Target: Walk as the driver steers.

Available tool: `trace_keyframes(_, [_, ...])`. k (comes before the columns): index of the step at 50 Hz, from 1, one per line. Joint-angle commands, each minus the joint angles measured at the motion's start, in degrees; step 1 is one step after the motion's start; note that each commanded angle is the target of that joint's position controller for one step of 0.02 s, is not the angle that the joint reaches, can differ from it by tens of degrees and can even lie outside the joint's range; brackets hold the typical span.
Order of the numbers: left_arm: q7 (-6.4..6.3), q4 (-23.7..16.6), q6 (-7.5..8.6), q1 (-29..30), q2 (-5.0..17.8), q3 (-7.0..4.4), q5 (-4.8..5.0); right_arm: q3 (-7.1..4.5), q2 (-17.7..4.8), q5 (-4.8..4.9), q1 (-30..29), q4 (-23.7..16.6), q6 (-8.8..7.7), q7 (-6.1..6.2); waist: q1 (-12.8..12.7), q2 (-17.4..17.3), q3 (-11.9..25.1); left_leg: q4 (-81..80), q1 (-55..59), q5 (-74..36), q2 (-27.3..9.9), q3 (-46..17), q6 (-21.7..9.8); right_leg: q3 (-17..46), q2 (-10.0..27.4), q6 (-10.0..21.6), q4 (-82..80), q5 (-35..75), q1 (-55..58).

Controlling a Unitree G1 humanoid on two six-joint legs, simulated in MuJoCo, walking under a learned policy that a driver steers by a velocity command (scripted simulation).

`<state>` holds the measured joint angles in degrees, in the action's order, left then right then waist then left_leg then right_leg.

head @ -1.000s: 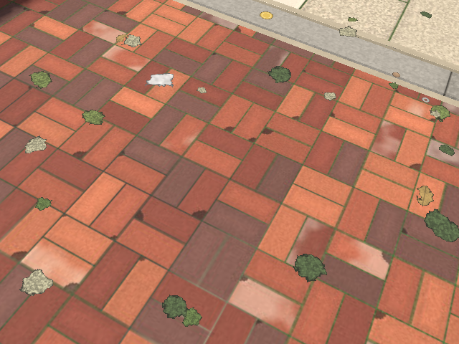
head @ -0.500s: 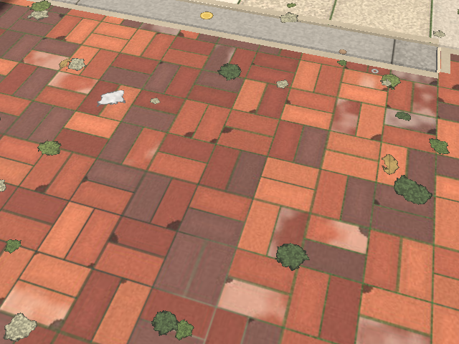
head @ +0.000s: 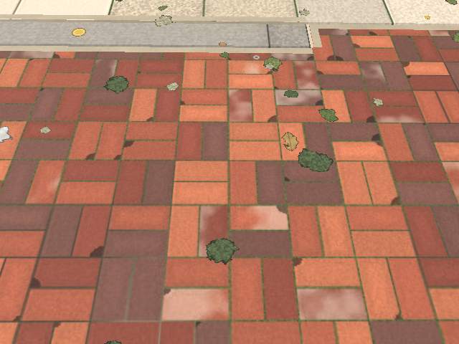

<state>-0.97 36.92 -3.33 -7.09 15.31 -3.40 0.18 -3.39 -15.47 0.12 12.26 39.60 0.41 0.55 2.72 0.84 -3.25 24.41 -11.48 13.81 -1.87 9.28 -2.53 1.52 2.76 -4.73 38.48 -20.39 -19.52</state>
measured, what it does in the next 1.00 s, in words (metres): walks ahead, turning left: right foot, then left foot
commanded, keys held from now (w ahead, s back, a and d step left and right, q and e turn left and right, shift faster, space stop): w+q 0.70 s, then w+e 0.30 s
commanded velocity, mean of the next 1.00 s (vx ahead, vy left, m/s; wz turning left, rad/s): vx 0.39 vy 0.00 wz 0.28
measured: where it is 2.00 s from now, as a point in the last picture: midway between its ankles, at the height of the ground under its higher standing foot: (149, 216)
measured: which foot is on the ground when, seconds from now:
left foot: down 0.00-0.06, up 0.08-0.44, down 0.46-1.00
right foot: up 0.00-0.02, down 0.04-0.46, up 0.48-0.98, down 1.00-1.00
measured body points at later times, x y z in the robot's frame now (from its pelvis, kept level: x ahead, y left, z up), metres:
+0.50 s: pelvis +0.12 +0.06 -0.03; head +0.14 +0.09 +0.42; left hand +0.12 +0.36 -0.15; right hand +0.34 -0.17 -0.10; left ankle +0.16 +0.16 -0.74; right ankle +0.00 -0.14 -0.71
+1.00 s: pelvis +0.39 +0.15 -0.03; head +0.42 +0.16 +0.42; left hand +0.53 +0.44 -0.10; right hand +0.51 -0.13 -0.14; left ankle +0.16 +0.16 -0.73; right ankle +0.55 +0.11 -0.75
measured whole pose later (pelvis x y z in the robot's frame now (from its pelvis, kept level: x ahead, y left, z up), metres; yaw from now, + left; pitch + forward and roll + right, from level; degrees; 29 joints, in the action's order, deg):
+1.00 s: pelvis +0.39 +0.15 -0.03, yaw +20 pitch +3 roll +0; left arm 3.7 38.0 6.1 -2.6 15.5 -2.0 0.7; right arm -3.0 -18.2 -0.1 22.9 45.2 -2.0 1.3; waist 3.4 0.6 -1.2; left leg 24.8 4.8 28.2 3.4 -2.4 -4.2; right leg -2.9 -2.7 5.3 27.6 -1.9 -28.8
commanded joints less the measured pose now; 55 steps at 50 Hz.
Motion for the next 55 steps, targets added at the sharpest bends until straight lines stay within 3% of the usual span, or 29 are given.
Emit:
trace_keyframes(1, [-0.07, -0.97, 1.02, -5.64, 4.76, -1.12, -0.36, -0.76, -6.18, 1.57, -1.09, -1.45, -1.32, -1.21, -4.32, -7.00, 7.44, -3.56, -0.51, -12.97, -10.09, -11.28, -7.52, -3.16, -2.61, 3.42, -20.46, 12.34, 15.35])
trace_keyframes(2, [-0.51, -0.84, 1.10, -7.92, 8.19, -1.90, -0.26, -0.39, -5.87, 1.03, -0.03, -1.13, -1.81, -1.65, -4.35, -4.79, 9.32, -1.24, -6.59, -4.72, -8.11, -10.80, -4.16, 0.92, 1.09, 5.28, -17.27, 15.04, 23.63])
trace_keyframes(3, [-1.08, -1.03, 1.03, -11.44, 12.51, -2.72, -0.34, 1.01, -2.32, -0.92, -1.41, -2.63, -2.37, -2.31, -4.11, 6.04, 12.07, 8.99, -14.74, 11.69, -2.69, -6.67, -0.53, 10.85, 10.91, 9.50, -15.01, 19.46, 29.85])
trace_keyframes(4, [-0.68, 0.22, 1.32, -12.08, 15.59, -4.13, -0.26, 0.47, -3.82, 0.62, -1.79, -3.56, -2.41, -1.89, -6.06, 13.89, 8.81, 16.71, -21.07, 19.98, 2.12, -2.77, 2.07, 19.22, 17.81, 18.63, -21.95, -4.65, 22.18])
trace_keyframes(5, [-0.35, -0.61, 2.83, -11.72, 13.51, -3.83, -0.46, -0.92, -8.77, 1.59, -6.27, -4.23, -2.28, -1.44, -9.44, 10.63, 2.74, 29.07, -25.93, 21.27, 0.06, -7.63, 2.56, 23.68, 18.57, 20.85, -28.20, -17.89, 18.35])
trace_keyframes(6, [-0.46, 0.33, 4.26, -10.24, 11.25, -3.06, -0.56, -1.98, -9.70, 2.25, -5.94, -4.39, -1.98, -1.25, -7.68, 11.75, -0.17, 35.88, -30.74, 19.30, -0.59, -10.53, 1.96, 23.48, 18.32, 19.60, -29.55, -20.12, 17.15])
trace_keyframes(8, [-0.49, 0.77, 6.28, -7.07, 7.71, -2.07, 0.60, -2.51, -9.00, 1.89, -2.37, -2.86, -1.36, -0.95, -4.90, 10.48, -2.32, 38.14, -34.00, 12.07, -1.82, -14.04, 1.76, 17.64, 16.06, 16.20, -30.94, -14.46, 17.93])
trace_keyframes(10, [-0.60, 0.92, 7.40, -6.21, 6.28, -1.82, -0.08, -2.06, -6.43, 1.56, -2.30, -2.38, -1.81, -1.19, -4.13, 7.28, -2.03, 37.09, -32.93, 4.75, -2.20, -13.84, 2.52, 10.65, 14.32, 14.41, -31.81, -4.53, 17.59])
trace_keyframes(15, [-0.28, 1.22, 8.35, -5.57, 9.50, -3.31, -0.07, -0.40, -3.22, 1.05, -4.85, -4.23, -1.78, -2.71, -4.57, 5.78, -0.19, 23.16, -22.33, -2.37, -4.22, -9.96, 3.96, -1.52, 12.93, 13.51, -31.13, 6.20, 12.21])
trace_keyframes(19, [0.79, 2.72, 7.96, -7.69, 12.25, -4.47, 1.38, -0.49, -5.19, 1.19, -5.75, -6.04, -1.14, -3.22, -4.91, 4.57, -1.99, 17.85, -19.54, 2.29, -3.78, -7.10, 1.26, -3.17, 15.70, 13.52, -29.28, 1.21, 12.71])
trace_keyframes(21, [1.09, 3.04, 7.40, -6.58, 12.58, -4.50, 1.91, -1.07, -6.08, 1.16, -1.99, -5.34, -1.05, -3.17, -2.06, 3.08, -1.41, 13.58, -12.62, 1.62, -1.34, -3.83, -1.18, -6.05, 15.19, 12.09, -23.36, 4.70, 11.04])
trace_keyframes(22, [1.17, 3.10, 7.24, -6.65, 11.65, -4.08, 1.55, -2.39, -8.15, 1.13, 3.96, -3.57, -1.01, -2.89, 0.94, 1.51, 1.81, 12.12, -3.06, 1.33, 2.07, -1.67, -2.54, -9.44, 12.78, 10.47, -13.50, 14.99, 8.14])
trace_keyframes(23, [1.16, 2.81, 7.31, -7.78, 8.63, -2.93, 0.57, -4.67, -12.34, 1.78, 13.88, -0.83, -0.89, -2.28, 5.12, -3.55, 7.70, 10.79, 10.50, 0.80, 3.89, -3.88, -4.81, -13.61, 8.69, 7.66, 3.84, 22.93, 2.80])
trace_keyframes(24, [0.72, -1.83, 7.96, -7.19, 3.09, -1.12, -1.25, -6.50, -21.58, 1.86, 18.07, -0.96, -1.21, -1.32, 4.00, -23.44, 9.90, -1.60, 22.21, 12.97, -10.81, -37.43, -14.82, -13.46, -1.11, 1.54, 29.59, -4.73, -19.47])
trace_keyframes(25, [0.56, -2.79, 9.74, -5.10, 5.38, -0.97, 0.35, -4.98, -19.12, 1.46, 16.47, -3.59, -2.99, -2.02, 4.18, -17.51, 16.31, -13.32, 25.67, 22.83, -17.66, -59.18, -19.51, 2.08, -4.63, 2.15, 39.14, -12.80, -26.94])
trace_keyframes(26, [1.13, -3.37, 10.71, -2.08, 9.27, -1.79, 2.68, -3.63, -14.55, 1.01, 13.96, -3.71, -4.11, -2.33, 4.17, -11.61, 11.27, -13.69, 23.83, 20.73, -18.46, -53.76, -17.83, 3.80, -1.44, 3.92, 40.86, -8.00, -32.00])
trace_keyframes(27, [1.18, -3.16, 11.32, -1.59, 9.16, -1.54, 2.39, -2.99, -12.52, 0.80, 12.22, -3.78, -4.63, -2.38, 2.66, -8.29, 8.32, -11.46, 19.37, 15.26, -16.42, -47.23, -16.14, 3.53, 1.03, 5.65, 37.96, -3.66, -31.15])
trace_keyframes(28, [0.87, -2.61, 11.63, -1.71, 8.87, -1.57, 0.64, -2.45, -10.82, 0.74, 8.74, -4.14, -4.50, -2.23, 0.63, -3.64, 6.29, -10.05, 13.88, 8.69, -14.16, -41.26, -14.17, 3.69, 3.07, 6.05, 33.08, 0.44, -28.10])
trace_keyframes(30, [1.19, -1.99, 10.92, -2.80, 8.84, -2.00, -0.54, -1.66, -9.26, -0.17, 4.55, -5.64, -4.33, -1.66, -2.10, -5.32, 5.05, -11.86, 7.01, 0.49, -10.35, -34.29, -12.83, 3.72, 4.01, 5.82, 27.04, 5.95, -21.57])
trace_keyframes(34, [1.40, -2.12, 9.29, 0.59, 6.51, -1.23, -1.23, -1.91, -10.37, 0.64, 6.49, -4.08, -4.58, -0.18, -2.07, -2.80, 2.25, -13.57, 3.87, -11.95, -7.68, -26.93, -12.78, 1.60, 1.71, 2.39, 15.88, 13.96, -21.81])
trace_keyframes(37, [2.06, -2.42, 9.50, 5.45, 4.25, -0.10, -0.73, -1.57, -9.58, 0.71, 7.64, -2.33, -4.38, 0.59, -0.29, -5.00, 1.44, -13.53, 2.87, -13.96, -4.87, -20.94, -10.00, 0.07, -0.01, 1.26, 1.76, 25.10, -18.09])
trace_keyframes(44, [4.46, -4.44, 10.43, 14.28, 4.63, 0.38, 0.86, -1.59, -10.28, 0.55, 12.85, 2.44, -4.10, 0.33, 3.58, -5.00, -2.08, -12.36, 13.67, -17.85, -10.00, -19.10, -8.55, -1.97, -0.77, 6.23, -9.94, 27.31, -19.60])
trace_keyframes(47, [5.06, -3.64, 10.39, 9.86, 6.26, -0.36, 0.75, -1.91, -11.49, 0.31, 11.79, 2.97, -3.43, 0.75, 0.73, -6.46, 1.77, -5.14, 19.03, -41.67, -10.41, -16.24, -6.89, -4.33, -3.96, 9.72, -10.22, 19.39, -13.81])
trace_keyframes(49, [4.42, -0.61, 9.89, -2.73, 9.55, -2.17, 0.66, -1.83, -12.22, -0.26, 9.44, 2.35, -2.59, 1.14, -6.30, -6.40, 10.29, 11.36, 17.86, -60.04, -7.80, -12.30, -4.79, -6.54, -7.56, 12.94, -11.16, 19.00, 2.61])
trace_keyframes(50, [3.85, 0.75, 9.44, -12.36, 11.94, -2.84, 0.40, -1.14, -11.06, -1.24, 8.89, 0.87, -2.64, 1.42, -10.20, -2.89, 17.34, 26.63, 5.39, -47.29, -6.54, -11.64, -3.12, 3.73, -0.22, 16.29, -8.81, 20.98, 21.16])
trace_keyframes(51, [3.93, 1.26, 9.46, -16.14, 16.98, -4.03, 0.52, 0.74, -4.47, -1.78, 16.81, -0.14, -3.69, 0.60, -5.49, 12.31, 24.50, 50.86, -20.06, 1.27, 5.39, -11.09, 2.68, 34.67, 15.07, 28.11, -10.19, 12.80, 43.51])
trace_keyframes(52, [3.84, 2.16, 9.27, -17.50, 11.42, -3.04, 1.71, 0.67, -7.93, -0.54, 13.63, -0.33, -5.22, -0.04, -8.49, 9.37, 26.04, 57.03, -28.95, 15.87, 6.61, -17.68, 2.77, 46.38, 16.30, 28.45, -19.38, 1.78, 46.26])
trace_keyframes(53, [3.18, 1.30, 8.87, -13.48, 10.04, -2.52, 1.43, -0.04, -10.67, 1.68, 6.25, -2.73, -6.55, -0.77, -8.92, 6.04, 15.69, 56.62, -33.67, 11.44, 2.78, -18.58, 2.00, 38.34, 14.82, 25.14, -21.46, -0.33, 38.55])
trace_keyframes(55, [2.74, -0.08, 8.38, -7.98, 8.57, -1.81, 0.36, 0.27, -9.64, 0.22, 0.27, -4.36, -7.95, -0.84, -5.44, -3.25, 5.80, 47.82, -30.54, 5.78, -0.88, -16.60, 1.67, 28.14, 10.20, 22.52, -24.08, 10.46, 21.28])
